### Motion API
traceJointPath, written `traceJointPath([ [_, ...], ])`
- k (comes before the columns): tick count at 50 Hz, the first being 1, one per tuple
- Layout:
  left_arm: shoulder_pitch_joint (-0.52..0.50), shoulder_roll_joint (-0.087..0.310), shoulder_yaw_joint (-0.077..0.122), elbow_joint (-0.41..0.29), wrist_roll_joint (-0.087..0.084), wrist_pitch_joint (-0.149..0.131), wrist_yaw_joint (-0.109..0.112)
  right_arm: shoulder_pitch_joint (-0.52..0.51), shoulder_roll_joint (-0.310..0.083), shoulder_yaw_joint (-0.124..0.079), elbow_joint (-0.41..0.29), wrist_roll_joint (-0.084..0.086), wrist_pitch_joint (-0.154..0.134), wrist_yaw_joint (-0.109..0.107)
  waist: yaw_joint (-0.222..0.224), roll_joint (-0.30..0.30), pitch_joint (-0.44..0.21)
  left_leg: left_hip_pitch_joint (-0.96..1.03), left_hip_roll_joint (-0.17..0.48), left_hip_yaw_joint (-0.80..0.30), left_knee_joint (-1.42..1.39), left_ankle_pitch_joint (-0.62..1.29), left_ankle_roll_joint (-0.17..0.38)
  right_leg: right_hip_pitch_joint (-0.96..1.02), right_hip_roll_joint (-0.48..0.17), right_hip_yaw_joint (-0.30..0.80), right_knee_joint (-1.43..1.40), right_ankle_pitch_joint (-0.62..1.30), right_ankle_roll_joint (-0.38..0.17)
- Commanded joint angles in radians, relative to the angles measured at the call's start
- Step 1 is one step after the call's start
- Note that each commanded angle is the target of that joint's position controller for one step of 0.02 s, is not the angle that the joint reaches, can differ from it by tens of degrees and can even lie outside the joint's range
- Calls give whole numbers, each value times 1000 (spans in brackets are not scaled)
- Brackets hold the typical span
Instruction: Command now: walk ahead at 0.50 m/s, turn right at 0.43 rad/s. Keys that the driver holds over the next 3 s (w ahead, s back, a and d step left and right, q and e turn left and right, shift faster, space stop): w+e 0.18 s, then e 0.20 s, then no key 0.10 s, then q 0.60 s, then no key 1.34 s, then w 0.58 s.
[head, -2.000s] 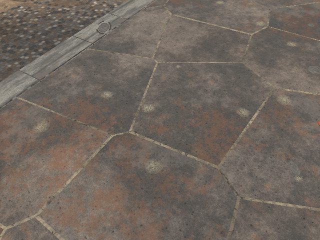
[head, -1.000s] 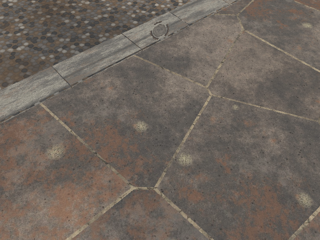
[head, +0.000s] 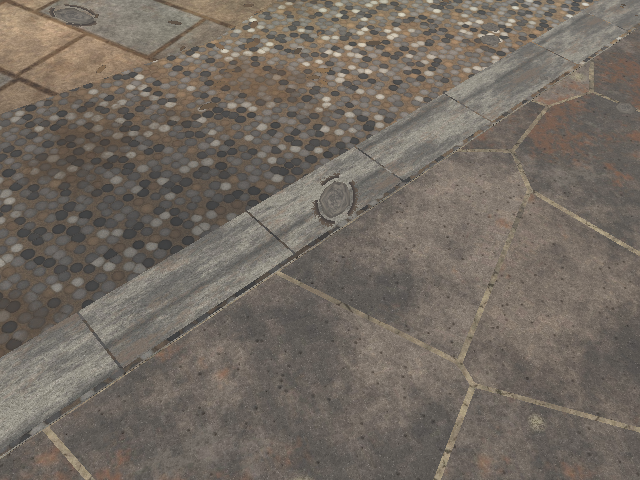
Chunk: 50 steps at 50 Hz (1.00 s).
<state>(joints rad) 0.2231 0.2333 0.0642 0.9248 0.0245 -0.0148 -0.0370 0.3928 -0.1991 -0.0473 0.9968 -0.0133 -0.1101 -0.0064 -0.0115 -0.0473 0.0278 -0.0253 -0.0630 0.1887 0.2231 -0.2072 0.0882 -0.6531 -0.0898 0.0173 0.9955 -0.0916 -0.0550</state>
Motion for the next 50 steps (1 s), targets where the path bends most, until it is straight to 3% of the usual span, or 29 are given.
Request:
traceJointPath([
  [1,-70,9,-6,-71,-1,-7,-8,12,-96,-11,-41,0,-15,-8,7,105,69,-44,264,-72,-99,387,16,-34,5,-40,-116,100,6],
  [5,-193,-4,-22,-123,4,-10,-14,83,-110,-10,-12,-2,-7,-23,-28,108,88,59,291,-10,-64,530,11,-10,30,-127,-292,104,-21],
  [7,-207,3,-21,-138,7,-12,-15,95,-122,-12,-2,-5,2,-31,-22,113,80,120,307,21,-5,689,7,26,60,-161,-344,42,-50],
  [9,-158,22,-12,-131,9,-10,-10,80,-149,-18,-3,-8,11,-39,11,145,37,164,321,51,113,969,1,114,114,-196,-356,-56,-92],
  [11,7,49,5,-84,17,-19,-1,46,-175,-29,-16,-11,28,-44,79,157,-45,152,321,62,390,1113,4,276,179,-205,-400,-117,-138],
  [12,127,74,21,-48,28,-32,7,25,-182,-32,-28,-1,33,-39,138,129,-109,67,303,71,619,963,-12,449,188,-172,-515,-27,-165],
  [13,209,163,48,-36,37,-41,19,14,-156,-27,-62,12,29,-32,169,29,-194,-170,238,74,938,458,-47,686,9,41,-531,171,-224],
  [14,142,281,76,-72,21,-31,23,84,-74,-15,-128,30,27,-20,71,-177,-305,-570,13,-23,1323,-416,-104,975,-312,558,-523,712,-437],
  [15,175,267,77,-77,-20,-16,30,-11,-132,-20,-142,9,25,-19,114,40,-322,-620,69,-207,1323,-314,-102,913,-289,490,-567,766,-438],
  [16,98,220,64,-81,-24,-13,38,-65,-115,-15,-167,17,20,-19,83,41,-195,-645,109,-218,1260,-234,-99,791,-261,382,-599,718,-394],
  [17,45,158,48,-86,-27,-10,40,-68,-119,-18,-159,11,20,-21,41,91,-79,-616,137,-212,1154,-198,-102,644,-198,302,-645,671,-326],
  [18,13,127,38,-93,-33,-9,44,-78,-128,-22,-164,-8,36,-21,12,91,-36,-577,151,-217,1079,-183,-109,556,-141,243,-669,636,-283],
  [19,-2,111,30,-99,-34,-11,46,-54,-120,-22,-163,-24,59,-19,-11,76,-33,-518,151,-214,1029,-169,-119,490,-104,200,-683,640,-260],
  [21,13,131,30,-97,-20,-25,41,-16,-93,-19,-158,-24,92,-16,-32,60,-68,-476,134,-195,963,-140,-129,464,-73,149,-676,744,-240],
  [24,51,148,29,-91,-14,-32,40,-46,-92,-17,-172,-18,104,-13,-21,14,-104,-491,131,-183,866,-63,-130,494,-47,111,-665,808,-196],
  [28,71,99,0,-75,-8,-26,48,-113,-90,-8,-174,-10,116,-8,7,-27,-102,-473,145,-182,691,25,-115,545,-43,63,-693,704,-122],
  [31,74,96,-14,-58,5,-27,56,-154,-86,0,-169,3,123,-8,26,-33,-77,-402,134,-188,562,37,-97,554,-68,37,-710,641,-109],
  [35,68,144,-4,-51,4,-9,73,-173,-120,-7,-181,-2,122,-12,37,-39,-38,-387,94,-176,496,-117,-66,600,-131,60,-648,576,-155],
  [37,74,156,3,-49,-3,4,82,-165,-114,-8,-186,-1,119,-13,39,-28,-20,-387,84,-165,444,-188,-48,629,-161,88,-602,545,-172],
  [39,64,170,12,-50,-9,12,92,-130,-96,-6,-182,0,111,-14,13,1,-15,-319,72,-158,304,-111,-27,622,-155,82,-527,524,-148],
  [40,56,174,16,-56,-10,11,96,-99,-109,-9,-178,-2,102,-16,-7,31,-32,-234,87,-200,217,65,-9,579,-123,53,-458,480,-110],
  [41,46,154,14,-85,-11,5,96,-50,-189,-29,-174,-12,93,-20,-7,136,-77,-125,203,-378,190,398,42,481,-29,-16,-286,298,-56],
  [42,44,93,4,-114,-23,13,93,-26,-279,-56,-179,1,94,-15,-9,291,-71,-37,427,-645,180,914,228,253,177,-119,-83,-340,15],
  [43,8,81,-4,-118,-8,30,92,38,-241,-47,-158,10,97,-7,-39,232,-114,-27,467,-685,146,911,307,203,172,-18,75,-587,29],
  [44,-11,82,-3,-119,-6,37,87,6,-231,-50,-160,9,101,-8,-23,158,-64,-60,410,-614,137,791,294,166,148,15,152,-536,40],
  [45,-29,88,0,-120,-9,39,82,-64,-212,-48,-177,5,112,-13,-1,113,-25,-97,341,-553,122,657,245,138,124,29,153,-460,51],
  [46,-42,110,6,-128,-7,40,79,-110,-194,-43,-193,8,121,-18,15,118,-8,-107,292,-516,112,590,202,119,110,31,122,-403,61],
  [47,-36,121,9,-131,-2,41,74,-135,-182,-42,-204,11,124,-19,24,138,-29,-94,254,-486,114,586,178,126,107,27,100,-367,73],
  [50,-34,102,2,-144,-8,48,67,-99,-207,-53,-205,10,124,-11,9,132,-91,-49,225,-478,130,586,162,141,118,10,22,-342,101],
])
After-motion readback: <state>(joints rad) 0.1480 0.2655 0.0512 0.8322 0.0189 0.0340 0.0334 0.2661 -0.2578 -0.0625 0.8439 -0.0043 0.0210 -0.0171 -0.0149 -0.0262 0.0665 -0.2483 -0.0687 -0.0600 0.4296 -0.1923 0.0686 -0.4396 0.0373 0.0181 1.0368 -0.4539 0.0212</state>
